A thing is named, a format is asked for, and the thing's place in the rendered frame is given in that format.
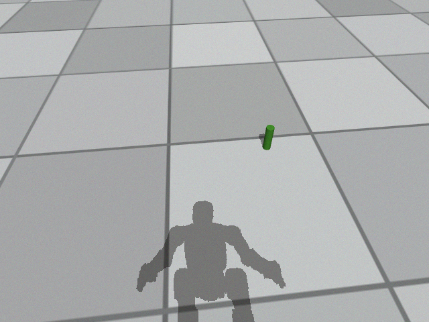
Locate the can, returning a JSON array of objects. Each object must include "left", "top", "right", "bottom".
[{"left": 263, "top": 125, "right": 275, "bottom": 150}]

